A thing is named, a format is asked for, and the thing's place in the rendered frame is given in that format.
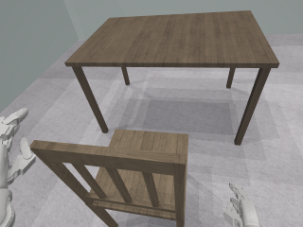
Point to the left robot forearm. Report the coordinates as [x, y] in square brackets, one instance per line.
[7, 212]

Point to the left robot hand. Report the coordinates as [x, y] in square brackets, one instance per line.
[21, 164]

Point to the table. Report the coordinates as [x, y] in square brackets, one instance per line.
[223, 39]

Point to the right robot hand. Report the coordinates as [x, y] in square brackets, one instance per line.
[247, 213]

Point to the chair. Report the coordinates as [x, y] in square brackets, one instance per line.
[140, 172]

